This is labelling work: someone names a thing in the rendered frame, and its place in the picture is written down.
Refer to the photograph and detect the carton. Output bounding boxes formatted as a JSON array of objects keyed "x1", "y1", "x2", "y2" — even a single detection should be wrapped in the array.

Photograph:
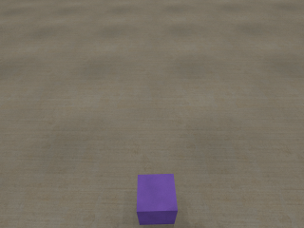
[{"x1": 136, "y1": 174, "x2": 178, "y2": 225}]

